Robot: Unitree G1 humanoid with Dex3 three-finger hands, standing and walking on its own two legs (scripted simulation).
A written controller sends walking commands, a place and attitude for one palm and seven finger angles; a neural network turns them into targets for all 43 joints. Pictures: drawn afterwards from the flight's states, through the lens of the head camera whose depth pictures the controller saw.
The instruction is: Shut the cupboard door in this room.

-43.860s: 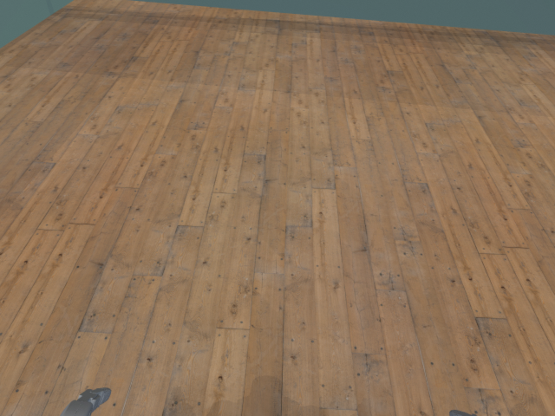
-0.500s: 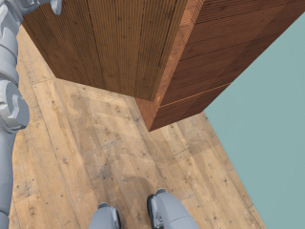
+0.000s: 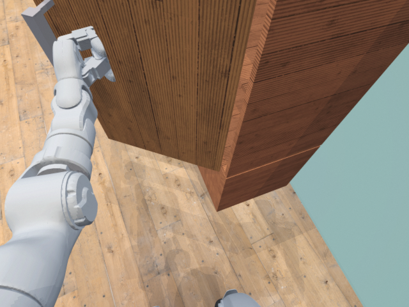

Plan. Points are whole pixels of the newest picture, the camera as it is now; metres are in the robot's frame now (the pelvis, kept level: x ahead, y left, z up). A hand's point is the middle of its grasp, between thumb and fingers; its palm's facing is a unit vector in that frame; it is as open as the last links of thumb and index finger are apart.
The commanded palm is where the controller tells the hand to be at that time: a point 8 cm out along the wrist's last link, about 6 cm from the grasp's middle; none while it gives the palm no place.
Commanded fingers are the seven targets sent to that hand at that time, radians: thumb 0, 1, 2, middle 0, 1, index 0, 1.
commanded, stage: pull the fist back off the door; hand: left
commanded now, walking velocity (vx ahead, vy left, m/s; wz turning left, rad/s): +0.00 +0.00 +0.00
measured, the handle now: (57, 40) +0.65 +0.21 +0.12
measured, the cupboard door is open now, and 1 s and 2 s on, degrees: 51 51 51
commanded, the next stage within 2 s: draw the hand back to the body in 0.36 s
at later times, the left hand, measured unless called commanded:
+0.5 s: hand (114, 90) +0.49 +0.10 +0.12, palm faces +0.08 -1.00 +0.02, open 3.1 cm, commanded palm +0.45 +0.15 +0.13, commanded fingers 0.00 0.90 0.90 -1.30 -1.50 -1.30 -1.50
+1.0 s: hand (49, 158) +0.34 +0.17 +0.16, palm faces +0.07 -1.00 -0.03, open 3.1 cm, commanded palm +0.30 +0.22 +0.16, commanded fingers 0.00 0.90 0.90 -1.11 -1.29 -1.11 -1.29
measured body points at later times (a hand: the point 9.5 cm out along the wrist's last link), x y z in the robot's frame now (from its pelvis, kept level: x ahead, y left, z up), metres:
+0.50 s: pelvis -0.03 +0.00 +0.00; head +0.06 +0.00 +0.44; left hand +0.48 +0.15 +0.13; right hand +0.02 -0.26 -0.12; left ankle -0.04 +0.11 -0.70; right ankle -0.01 -0.11 -0.70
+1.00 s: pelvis -0.03 +0.00 +0.02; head -0.03 -0.02 +0.47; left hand +0.33 +0.22 +0.16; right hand +0.12 -0.26 -0.08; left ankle -0.04 +0.11 -0.70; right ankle -0.01 -0.11 -0.70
